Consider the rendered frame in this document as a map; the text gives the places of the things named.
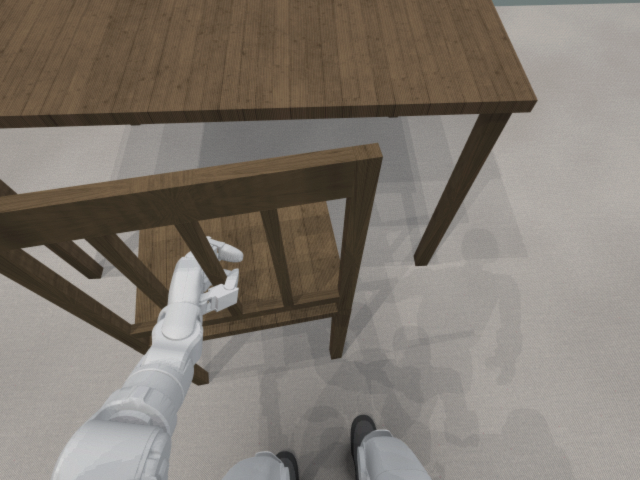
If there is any robot left shin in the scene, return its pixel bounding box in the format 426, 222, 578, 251
255, 451, 282, 463

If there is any robot left upper arm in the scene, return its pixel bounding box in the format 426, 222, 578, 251
56, 419, 172, 480

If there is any left robot forearm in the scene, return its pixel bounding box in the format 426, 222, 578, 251
51, 302, 203, 480

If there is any table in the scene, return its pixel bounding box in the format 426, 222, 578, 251
0, 0, 538, 279

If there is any robot right foot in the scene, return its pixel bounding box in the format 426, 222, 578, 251
351, 415, 376, 480

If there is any chair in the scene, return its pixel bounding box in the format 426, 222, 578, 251
0, 143, 383, 386

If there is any robot left hand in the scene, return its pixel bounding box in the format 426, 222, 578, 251
168, 236, 243, 315

